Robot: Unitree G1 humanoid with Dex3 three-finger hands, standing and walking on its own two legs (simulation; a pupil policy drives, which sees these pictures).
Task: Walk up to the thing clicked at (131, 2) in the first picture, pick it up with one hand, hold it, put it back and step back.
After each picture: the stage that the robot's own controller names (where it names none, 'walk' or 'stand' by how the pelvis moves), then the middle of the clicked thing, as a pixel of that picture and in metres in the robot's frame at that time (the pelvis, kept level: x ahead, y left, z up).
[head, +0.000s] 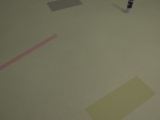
stand; (129, 4) +2.14 -0.68 -0.65
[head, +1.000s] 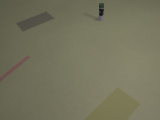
walk; (101, 12) +2.05 -0.14 -0.62
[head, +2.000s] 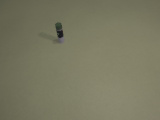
walk; (60, 33) +1.37 +0.30 -0.64
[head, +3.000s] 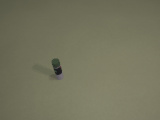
walk; (57, 69) +0.88 +0.29 -0.65
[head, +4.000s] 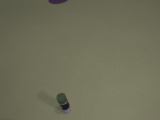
walk; (64, 104) +0.55 +0.26 -0.65
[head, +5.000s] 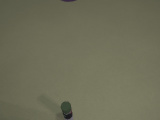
stand; (67, 112) +0.47 +0.16 -0.64
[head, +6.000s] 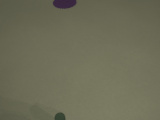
stand; out of the picture +0.42 +0.16 -0.65
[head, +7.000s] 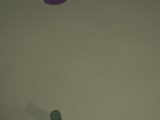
stand; out of the picture +0.42 +0.19 -0.66
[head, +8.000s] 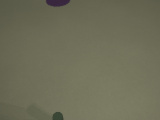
stand; out of the picture +0.41 +0.17 -0.66
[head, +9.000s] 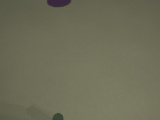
stand; out of the picture +0.41 +0.17 -0.66
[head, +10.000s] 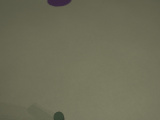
go down; out of the picture +0.42 +0.17 -0.66
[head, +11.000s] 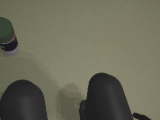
go down; (7, 40) +0.49 +0.23 -0.25
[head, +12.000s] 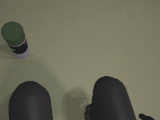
approach; (18, 43) +0.49 +0.22 -0.25
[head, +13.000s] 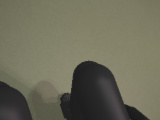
close in; out of the picture +0.47 +0.27 -0.17
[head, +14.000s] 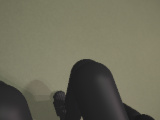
lift; out of the picture +0.46 +0.28 -0.17
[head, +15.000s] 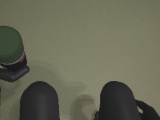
lift; (13, 58) +0.37 +0.24 -0.02
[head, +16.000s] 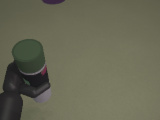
hold; (36, 76) +0.33 +0.15 +0.10
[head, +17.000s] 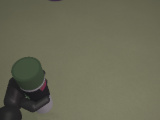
hold; (36, 90) +0.30 +0.16 +0.05
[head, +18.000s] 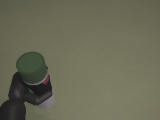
crouch; (39, 85) +0.32 +0.15 +0.03
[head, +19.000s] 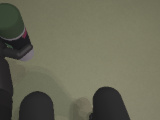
crouch; (17, 39) +0.46 +0.19 -0.04
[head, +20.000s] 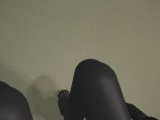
lower; out of the picture +0.45 +0.28 -0.17
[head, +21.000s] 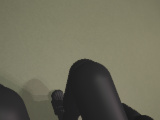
lower; out of the picture +0.46 +0.29 -0.17
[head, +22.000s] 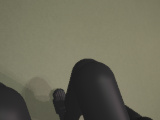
lower; out of the picture +0.46 +0.29 -0.17
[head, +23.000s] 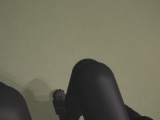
lower; out of the picture +0.46 +0.29 -0.17
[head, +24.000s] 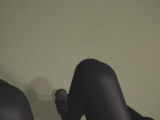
loosen; out of the picture +0.45 +0.27 -0.17
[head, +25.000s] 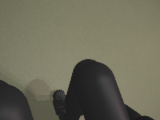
withdraw; out of the picture +0.45 +0.27 -0.18
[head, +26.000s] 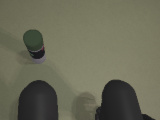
walk; (36, 49) +0.48 +0.20 -0.26
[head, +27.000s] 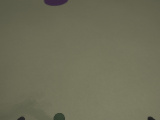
stand; out of the picture +0.41 +0.15 -0.59
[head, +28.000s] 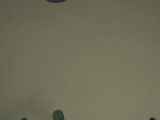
stand; out of the picture +0.42 +0.17 -0.60
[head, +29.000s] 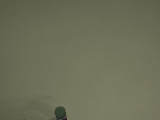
stand; (61, 118) +0.42 +0.16 -0.61
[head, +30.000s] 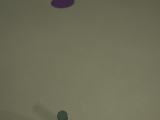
walk; out of the picture +0.44 +0.16 -0.65
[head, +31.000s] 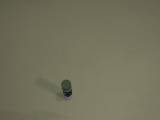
walk; (67, 90) +0.55 +0.15 -0.64
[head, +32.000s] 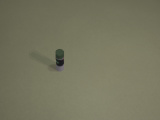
walk; (59, 60) +0.83 +0.15 -0.64
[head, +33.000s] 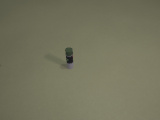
stand; (69, 58) +1.05 +0.17 -0.64
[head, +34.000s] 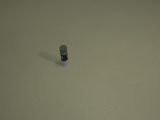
stand; (64, 56) +1.05 +0.19 -0.66
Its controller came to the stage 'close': yes
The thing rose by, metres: 0.69
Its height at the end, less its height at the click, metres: +0.00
